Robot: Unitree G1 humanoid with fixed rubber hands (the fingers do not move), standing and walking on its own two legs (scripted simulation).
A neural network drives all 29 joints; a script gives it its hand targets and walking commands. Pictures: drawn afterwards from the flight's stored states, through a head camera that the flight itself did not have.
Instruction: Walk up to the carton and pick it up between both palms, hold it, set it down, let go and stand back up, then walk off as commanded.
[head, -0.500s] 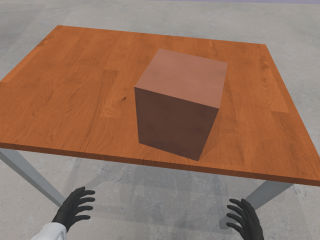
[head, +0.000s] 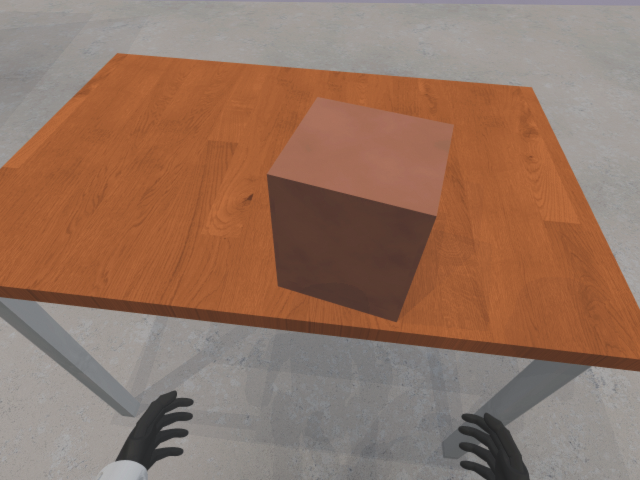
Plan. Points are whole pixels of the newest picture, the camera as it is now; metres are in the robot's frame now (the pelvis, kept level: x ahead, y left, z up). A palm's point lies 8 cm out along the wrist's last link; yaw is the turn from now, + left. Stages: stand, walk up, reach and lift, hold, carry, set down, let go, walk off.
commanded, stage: set down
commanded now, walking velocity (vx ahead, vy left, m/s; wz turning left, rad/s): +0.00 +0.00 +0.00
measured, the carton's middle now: (358, 212) +0.42 +0.00 +0.11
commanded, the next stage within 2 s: let go in 0.40 s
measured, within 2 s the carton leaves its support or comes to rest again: neither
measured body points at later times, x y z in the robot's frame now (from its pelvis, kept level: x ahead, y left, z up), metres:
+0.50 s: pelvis +0.00 +0.00 +0.00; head +0.01 +0.01 +0.45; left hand +0.15 +0.25 -0.08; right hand +0.15 -0.21 -0.09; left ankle -0.03 +0.08 -0.74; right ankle +0.01 -0.12 -0.74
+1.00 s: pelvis +0.00 +0.00 +0.00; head +0.01 +0.01 +0.45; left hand +0.15 +0.26 -0.09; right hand +0.14 -0.23 -0.10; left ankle -0.03 +0.08 -0.74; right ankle +0.01 -0.12 -0.74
